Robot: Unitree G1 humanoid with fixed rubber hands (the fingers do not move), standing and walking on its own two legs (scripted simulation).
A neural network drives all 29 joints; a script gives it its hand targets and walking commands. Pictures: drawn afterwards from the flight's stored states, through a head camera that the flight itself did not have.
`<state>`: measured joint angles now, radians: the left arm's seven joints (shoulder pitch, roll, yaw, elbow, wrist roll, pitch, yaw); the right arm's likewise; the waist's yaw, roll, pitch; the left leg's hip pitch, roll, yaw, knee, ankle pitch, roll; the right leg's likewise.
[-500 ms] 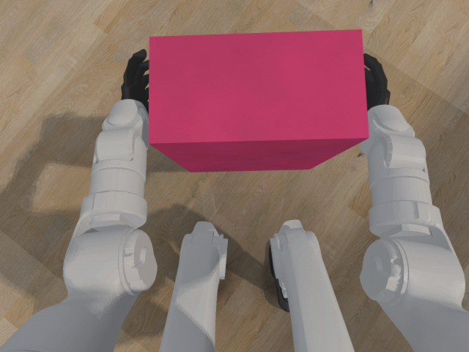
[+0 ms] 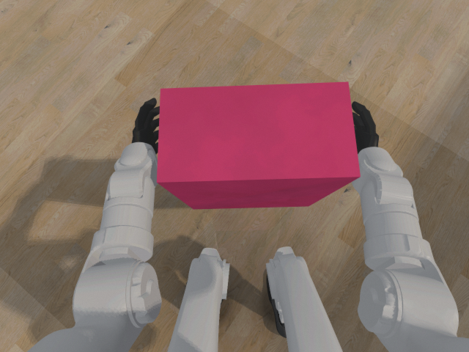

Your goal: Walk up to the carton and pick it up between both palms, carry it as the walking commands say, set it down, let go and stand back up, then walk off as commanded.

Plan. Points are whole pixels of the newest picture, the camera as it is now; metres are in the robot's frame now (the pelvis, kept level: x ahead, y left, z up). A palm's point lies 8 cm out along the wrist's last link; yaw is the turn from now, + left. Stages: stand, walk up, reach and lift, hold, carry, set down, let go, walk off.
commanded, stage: reach and lift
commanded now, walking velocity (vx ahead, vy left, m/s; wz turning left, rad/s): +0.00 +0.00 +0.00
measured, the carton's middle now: (251, 161) +0.44 -0.01 -0.13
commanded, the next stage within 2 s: none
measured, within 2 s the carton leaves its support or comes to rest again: neither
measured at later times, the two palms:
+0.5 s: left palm (128, 142) +0.43 +0.17 +0.01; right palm (389, 146) +0.42 -0.19 +0.01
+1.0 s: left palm (100, 133) +0.41 +0.18 +0.09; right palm (427, 143) +0.39 -0.19 +0.09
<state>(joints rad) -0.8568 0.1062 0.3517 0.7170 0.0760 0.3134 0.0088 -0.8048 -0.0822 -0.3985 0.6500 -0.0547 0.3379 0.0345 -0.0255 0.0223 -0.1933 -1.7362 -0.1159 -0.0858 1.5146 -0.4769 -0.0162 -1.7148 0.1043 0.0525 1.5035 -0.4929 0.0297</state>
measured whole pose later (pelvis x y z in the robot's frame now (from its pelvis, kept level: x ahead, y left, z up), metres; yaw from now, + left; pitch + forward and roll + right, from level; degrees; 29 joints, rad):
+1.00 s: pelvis +0.05 +0.00 +0.14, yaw +1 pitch +25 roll +0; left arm -0.52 0.01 0.34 0.63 0.13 0.30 -0.03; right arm -0.46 0.02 -0.39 0.55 -0.13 0.32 0.07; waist -0.04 0.01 -0.15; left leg -1.01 -0.10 -0.12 0.93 -0.35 0.00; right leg -0.99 0.08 0.10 0.92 -0.36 0.01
